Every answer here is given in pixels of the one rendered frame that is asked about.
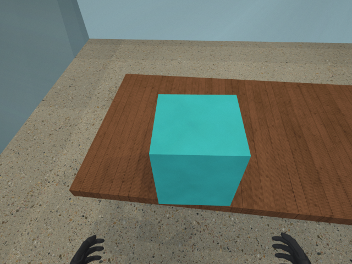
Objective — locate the carton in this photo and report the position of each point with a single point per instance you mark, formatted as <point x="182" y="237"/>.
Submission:
<point x="199" y="150"/>

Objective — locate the table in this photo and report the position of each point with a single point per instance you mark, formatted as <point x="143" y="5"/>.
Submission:
<point x="299" y="136"/>

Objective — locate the robot left hand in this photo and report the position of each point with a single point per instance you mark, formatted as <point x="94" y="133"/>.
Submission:
<point x="81" y="256"/>

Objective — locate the robot right hand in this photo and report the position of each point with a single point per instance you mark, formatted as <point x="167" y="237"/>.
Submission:
<point x="297" y="255"/>

